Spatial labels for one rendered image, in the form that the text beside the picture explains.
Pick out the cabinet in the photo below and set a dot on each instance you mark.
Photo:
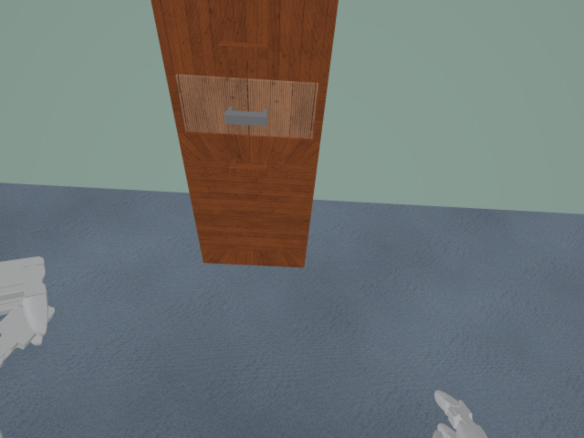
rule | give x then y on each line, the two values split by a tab
245	220

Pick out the right robot hand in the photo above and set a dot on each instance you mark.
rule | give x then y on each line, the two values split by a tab
459	417

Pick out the handle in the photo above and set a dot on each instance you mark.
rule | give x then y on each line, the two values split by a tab
254	170
243	50
245	117

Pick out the left robot hand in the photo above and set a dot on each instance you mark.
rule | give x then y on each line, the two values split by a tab
23	296

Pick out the drawer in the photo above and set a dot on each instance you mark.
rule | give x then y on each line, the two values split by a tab
291	105

